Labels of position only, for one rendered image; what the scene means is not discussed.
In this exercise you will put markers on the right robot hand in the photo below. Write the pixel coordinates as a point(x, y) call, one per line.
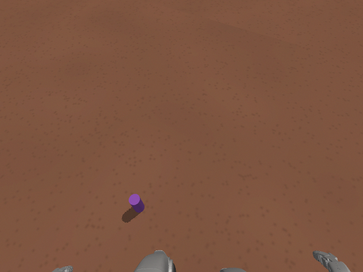
point(330, 262)

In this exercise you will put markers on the can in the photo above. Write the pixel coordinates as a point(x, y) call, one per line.
point(136, 203)

